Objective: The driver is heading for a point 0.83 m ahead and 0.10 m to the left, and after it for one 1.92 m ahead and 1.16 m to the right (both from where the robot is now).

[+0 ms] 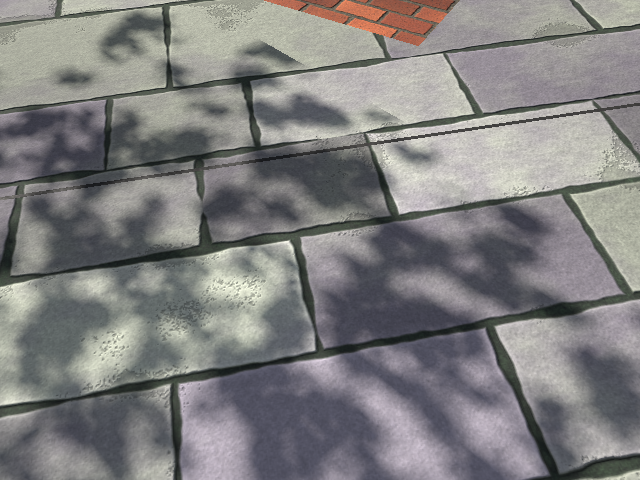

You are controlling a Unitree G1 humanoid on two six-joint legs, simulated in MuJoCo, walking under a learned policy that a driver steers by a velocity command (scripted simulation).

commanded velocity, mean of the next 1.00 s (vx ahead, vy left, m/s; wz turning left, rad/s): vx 0.31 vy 0.00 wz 0.07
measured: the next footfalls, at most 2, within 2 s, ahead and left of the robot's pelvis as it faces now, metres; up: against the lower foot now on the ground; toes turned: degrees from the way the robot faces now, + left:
left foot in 0.30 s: +0.31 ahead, +0.18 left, +0.00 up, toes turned +14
right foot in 0.90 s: +0.48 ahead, -0.02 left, +0.00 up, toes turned -2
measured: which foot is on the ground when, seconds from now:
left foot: up 0.00-0.28, down 0.30-0.90, up 0.92-1.00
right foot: down 0.00-0.30, up 0.32-0.88, down 0.90-1.00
